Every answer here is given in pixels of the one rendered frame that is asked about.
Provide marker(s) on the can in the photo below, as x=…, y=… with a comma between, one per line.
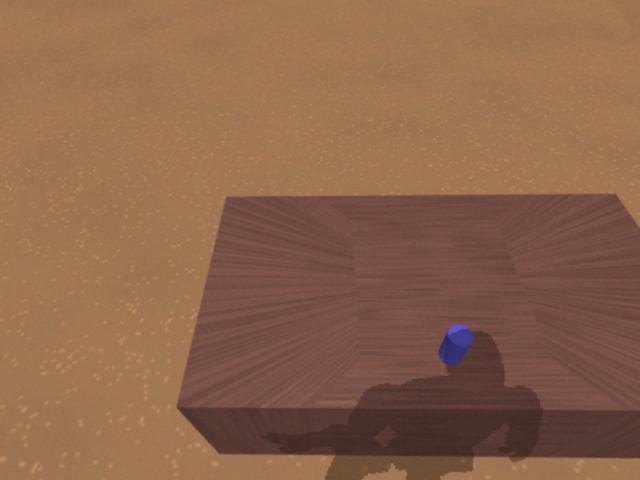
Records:
x=455, y=344

